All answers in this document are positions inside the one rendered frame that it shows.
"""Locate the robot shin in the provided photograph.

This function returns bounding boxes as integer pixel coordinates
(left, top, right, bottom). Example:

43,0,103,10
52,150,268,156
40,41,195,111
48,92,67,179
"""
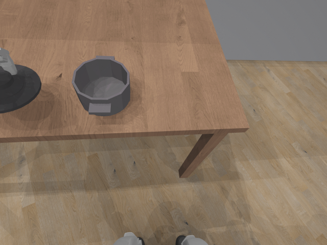
182,235,195,243
124,232,137,238

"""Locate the knob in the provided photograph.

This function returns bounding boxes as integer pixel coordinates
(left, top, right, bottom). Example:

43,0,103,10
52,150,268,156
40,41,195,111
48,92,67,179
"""
0,70,14,90

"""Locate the table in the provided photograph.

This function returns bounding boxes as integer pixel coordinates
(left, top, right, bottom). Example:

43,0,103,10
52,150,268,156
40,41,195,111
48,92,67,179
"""
0,0,250,178

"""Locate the right robot shin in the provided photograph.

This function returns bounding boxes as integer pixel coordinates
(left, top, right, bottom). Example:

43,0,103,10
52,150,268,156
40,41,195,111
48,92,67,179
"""
182,235,195,243

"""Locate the lid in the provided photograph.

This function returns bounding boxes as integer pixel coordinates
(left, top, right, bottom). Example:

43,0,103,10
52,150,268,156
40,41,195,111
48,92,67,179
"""
0,64,41,113

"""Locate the pot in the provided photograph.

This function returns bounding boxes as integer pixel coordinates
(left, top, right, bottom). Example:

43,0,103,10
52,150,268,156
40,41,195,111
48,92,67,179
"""
72,56,130,116

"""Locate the left robot hand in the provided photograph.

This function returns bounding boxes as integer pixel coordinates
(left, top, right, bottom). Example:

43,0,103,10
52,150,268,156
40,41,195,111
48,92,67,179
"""
0,47,17,75

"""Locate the left robot shin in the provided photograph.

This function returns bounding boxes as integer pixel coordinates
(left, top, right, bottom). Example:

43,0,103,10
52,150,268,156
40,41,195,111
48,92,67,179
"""
124,232,137,238

